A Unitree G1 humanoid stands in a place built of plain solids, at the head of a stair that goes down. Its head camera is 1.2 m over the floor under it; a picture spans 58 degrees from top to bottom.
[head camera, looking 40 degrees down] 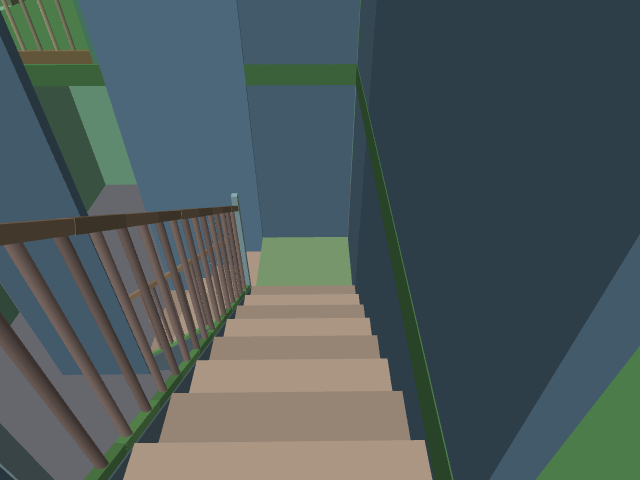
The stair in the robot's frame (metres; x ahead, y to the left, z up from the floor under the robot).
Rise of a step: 0.21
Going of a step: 0.30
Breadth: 0.95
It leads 1 degrees to the left of straight ahead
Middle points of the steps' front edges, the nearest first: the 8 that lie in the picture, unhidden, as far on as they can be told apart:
0.66 0.13 -0.21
0.96 0.13 -0.42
1.26 0.14 -0.62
1.56 0.14 -0.83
1.86 0.14 -1.04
2.16 0.15 -1.25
2.47 0.15 -1.46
2.77 0.15 -1.67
